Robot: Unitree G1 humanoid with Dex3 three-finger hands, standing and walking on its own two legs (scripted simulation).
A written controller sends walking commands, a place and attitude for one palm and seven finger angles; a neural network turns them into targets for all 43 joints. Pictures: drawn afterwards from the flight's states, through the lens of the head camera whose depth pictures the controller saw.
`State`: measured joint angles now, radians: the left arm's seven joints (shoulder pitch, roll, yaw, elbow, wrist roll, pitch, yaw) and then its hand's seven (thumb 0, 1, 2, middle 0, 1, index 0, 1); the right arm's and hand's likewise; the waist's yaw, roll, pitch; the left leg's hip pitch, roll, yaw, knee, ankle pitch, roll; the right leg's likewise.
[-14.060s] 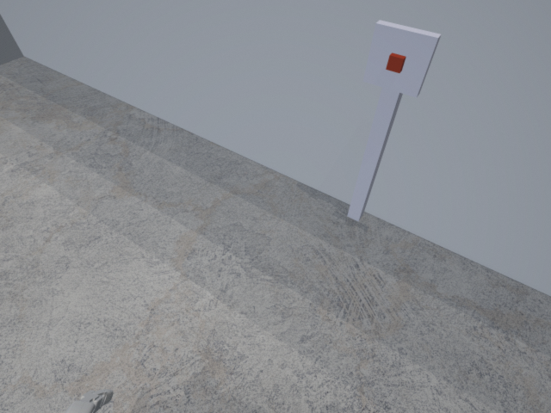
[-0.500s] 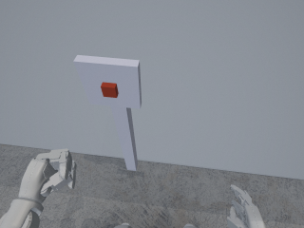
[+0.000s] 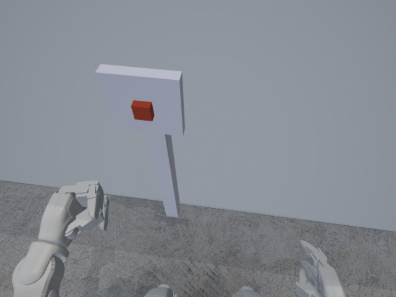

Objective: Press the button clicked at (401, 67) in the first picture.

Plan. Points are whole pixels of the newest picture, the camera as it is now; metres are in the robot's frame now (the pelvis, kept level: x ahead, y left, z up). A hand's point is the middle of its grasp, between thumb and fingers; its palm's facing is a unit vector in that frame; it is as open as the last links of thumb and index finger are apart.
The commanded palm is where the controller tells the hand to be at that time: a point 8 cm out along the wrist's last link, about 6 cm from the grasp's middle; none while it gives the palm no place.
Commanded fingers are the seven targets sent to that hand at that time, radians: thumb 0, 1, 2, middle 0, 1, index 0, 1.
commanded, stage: aim a knuckle at the button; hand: left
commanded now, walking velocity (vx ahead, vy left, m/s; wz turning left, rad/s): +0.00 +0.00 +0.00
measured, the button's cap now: (143, 109) +0.50 +0.16 +0.07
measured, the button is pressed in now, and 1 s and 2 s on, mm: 0 0 0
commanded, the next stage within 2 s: press the button with the knuckle in 1.68 s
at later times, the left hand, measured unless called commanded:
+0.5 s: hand (126, 180) +0.33 +0.16 +0.05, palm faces -0.11 -0.99 -0.03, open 3.1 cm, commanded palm +0.31 +0.22 +0.05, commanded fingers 0.00 0.90 0.90 -1.30 -1.50 -1.30 -1.50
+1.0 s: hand (149, 151) +0.41 +0.13 +0.04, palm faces -0.11 -0.99 -0.03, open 3.1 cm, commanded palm +0.38 +0.19 +0.04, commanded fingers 0.00 0.90 0.90 -1.30 -1.50 -1.30 -1.50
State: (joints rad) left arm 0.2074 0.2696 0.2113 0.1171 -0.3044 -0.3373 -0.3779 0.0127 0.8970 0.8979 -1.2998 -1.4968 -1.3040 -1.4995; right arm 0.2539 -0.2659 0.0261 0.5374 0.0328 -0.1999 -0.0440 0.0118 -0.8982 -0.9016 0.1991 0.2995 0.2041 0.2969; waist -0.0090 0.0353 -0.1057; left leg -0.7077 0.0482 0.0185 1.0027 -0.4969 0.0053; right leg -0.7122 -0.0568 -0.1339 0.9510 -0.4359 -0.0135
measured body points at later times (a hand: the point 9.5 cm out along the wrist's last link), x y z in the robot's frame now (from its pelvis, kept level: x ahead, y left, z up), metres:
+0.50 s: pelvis +0.00 +0.00 +0.00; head +0.07 +0.00 +0.44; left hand +0.33 +0.22 +0.05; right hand +0.13 -0.25 -0.10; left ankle +0.00 +0.11 -0.68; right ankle +0.02 -0.12 -0.68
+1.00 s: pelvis -0.01 +0.00 -0.01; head +0.09 +0.00 +0.43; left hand +0.41 +0.19 +0.04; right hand +0.08 -0.26 -0.13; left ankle +0.00 +0.11 -0.68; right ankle +0.02 -0.12 -0.68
